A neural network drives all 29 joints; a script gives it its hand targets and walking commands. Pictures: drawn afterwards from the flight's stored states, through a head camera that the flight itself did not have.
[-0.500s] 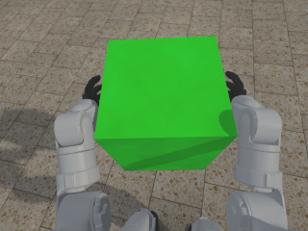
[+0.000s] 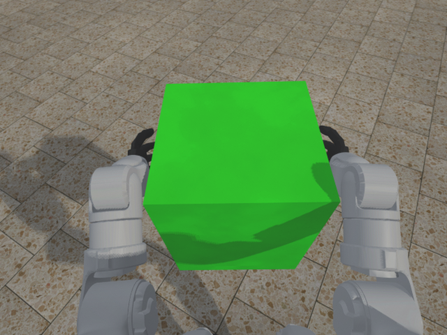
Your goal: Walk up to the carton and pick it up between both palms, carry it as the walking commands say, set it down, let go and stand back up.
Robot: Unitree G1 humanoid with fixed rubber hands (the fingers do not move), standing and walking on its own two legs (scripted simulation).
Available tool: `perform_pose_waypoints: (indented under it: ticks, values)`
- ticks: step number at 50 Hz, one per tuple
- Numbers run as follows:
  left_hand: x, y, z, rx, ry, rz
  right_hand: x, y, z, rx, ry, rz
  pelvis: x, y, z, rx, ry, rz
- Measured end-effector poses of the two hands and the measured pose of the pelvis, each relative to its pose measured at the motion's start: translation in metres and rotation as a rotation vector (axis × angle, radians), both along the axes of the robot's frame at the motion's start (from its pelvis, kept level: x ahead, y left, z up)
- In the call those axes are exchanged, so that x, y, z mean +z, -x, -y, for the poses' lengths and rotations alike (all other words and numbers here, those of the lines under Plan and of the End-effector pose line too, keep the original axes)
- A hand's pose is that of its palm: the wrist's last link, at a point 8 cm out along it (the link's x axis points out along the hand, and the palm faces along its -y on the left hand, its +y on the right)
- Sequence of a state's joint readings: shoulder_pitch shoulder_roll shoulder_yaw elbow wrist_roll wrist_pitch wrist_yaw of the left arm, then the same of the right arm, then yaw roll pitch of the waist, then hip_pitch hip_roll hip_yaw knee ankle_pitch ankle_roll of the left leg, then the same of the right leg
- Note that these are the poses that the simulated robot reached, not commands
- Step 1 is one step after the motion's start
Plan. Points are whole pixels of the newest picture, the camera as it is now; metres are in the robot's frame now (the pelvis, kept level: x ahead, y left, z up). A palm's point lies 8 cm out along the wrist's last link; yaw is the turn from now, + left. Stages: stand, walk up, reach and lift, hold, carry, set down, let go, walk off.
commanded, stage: carry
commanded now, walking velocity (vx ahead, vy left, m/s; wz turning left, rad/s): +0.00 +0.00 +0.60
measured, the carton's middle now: (236, 184) +0.37 +0.01 +0.04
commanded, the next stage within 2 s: none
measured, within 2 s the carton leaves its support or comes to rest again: neither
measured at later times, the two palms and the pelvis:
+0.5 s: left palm (52, 253) +0.22 +0.27 +0.11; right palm (273, 186) +0.32 -0.04 +0.12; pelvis -0.08 +0.01 +0.00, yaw +19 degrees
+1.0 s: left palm out of the picture +0.05 +0.30 +0.12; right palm (221, 239) +0.23 +0.04 +0.12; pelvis -0.16 -0.02 +0.00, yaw +37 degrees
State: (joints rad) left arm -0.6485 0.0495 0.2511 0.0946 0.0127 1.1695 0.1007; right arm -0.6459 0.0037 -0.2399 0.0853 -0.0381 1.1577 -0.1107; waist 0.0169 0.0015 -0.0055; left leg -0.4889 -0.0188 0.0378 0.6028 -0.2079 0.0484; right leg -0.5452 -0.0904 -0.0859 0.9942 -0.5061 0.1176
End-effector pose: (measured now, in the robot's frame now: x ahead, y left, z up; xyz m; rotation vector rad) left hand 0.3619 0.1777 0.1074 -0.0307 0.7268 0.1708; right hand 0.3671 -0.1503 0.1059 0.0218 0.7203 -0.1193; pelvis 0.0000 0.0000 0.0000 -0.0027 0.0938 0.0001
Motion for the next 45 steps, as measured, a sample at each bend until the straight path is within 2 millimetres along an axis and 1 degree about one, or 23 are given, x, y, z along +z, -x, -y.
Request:
perform_pose_waypoints:
  ticks: [4,7,10,13,16,19,23,26,28,32,34,37,39,42,45]
  values:
    - [0.005,0.022,-0.012,0.051,-0.014,0.018,-0.002,0.007,-0.012,0.044,-0.022,0.018,-0.002,0.014,0.007,0.045,0.004,-0.003]
    - [0.007,0.041,-0.013,0.087,-0.030,0.026,-0.006,0.014,-0.014,0.071,-0.049,0.026,-0.005,0.026,0.015,0.082,0.014,0.004]
    - [0.003,0.062,-0.011,0.121,-0.028,0.008,-0.009,0.025,-0.014,0.090,-0.064,0.005,-0.001,0.035,0.019,0.132,0.001,0.014]
    - [0.003,0.081,-0.014,0.148,-0.024,-0.007,-0.005,0.033,-0.018,0.115,-0.061,-0.011,0.005,0.043,0.019,0.180,-0.025,0.024]
    - [0.007,0.094,-0.024,0.174,-0.023,0.004,0.003,0.035,-0.030,0.153,-0.047,0.001,0.007,0.052,0.016,0.226,-0.044,0.024]
    - [0.011,0.106,-0.041,0.207,-0.019,0.021,0.012,0.034,-0.050,0.193,-0.034,0.019,0.004,0.060,0.008,0.268,-0.051,0.017]
    - [0.005,0.128,-0.074,0.259,0.000,0.034,0.014,0.039,-0.088,0.245,-0.016,0.030,-0.005,0.070,-0.006,0.315,-0.046,0.007]
    - [-0.004,0.153,-0.099,0.311,0.018,0.002,0.007,0.050,-0.118,0.303,0.009,0.000,-0.003,0.081,-0.008,0.334,-0.020,0.009]
    - [-0.007,0.173,-0.113,0.348,0.025,-0.019,0.001,0.060,-0.135,0.343,0.019,-0.021,-0.001,0.089,-0.007,0.351,-0.007,0.010]
    - [-0.006,0.208,-0.130,0.413,0.013,-0.015,-0.004,0.078,-0.159,0.409,0.006,-0.016,0.000,0.103,-0.001,0.393,0.006,0.007]
    - [-0.004,0.223,-0.134,0.441,0.004,-0.003,-0.005,0.085,-0.166,0.431,-0.007,-0.005,-0.001,0.110,0.003,0.415,0.009,0.005]
    - [-0.001,0.242,-0.133,0.476,-0.008,0.011,-0.007,0.096,-0.170,0.457,-0.030,0.006,-0.003,0.120,0.012,0.449,0.012,0.004]
    - [0.001,0.254,-0.128,0.497,-0.019,0.016,-0.008,0.102,-0.168,0.470,-0.049,0.009,-0.005,0.127,0.019,0.473,0.016,0.008]
    - [0.001,0.272,-0.118,0.524,-0.020,0.007,-0.010,0.112,-0.163,0.483,-0.066,-0.006,-0.002,0.135,0.025,0.523,0.011,0.017]
    - [0.001,0.290,-0.113,0.547,-0.014,-0.004,-0.005,0.122,-0.163,0.506,-0.059,-0.018,0.003,0.144,0.027,0.573,-0.018,0.022]
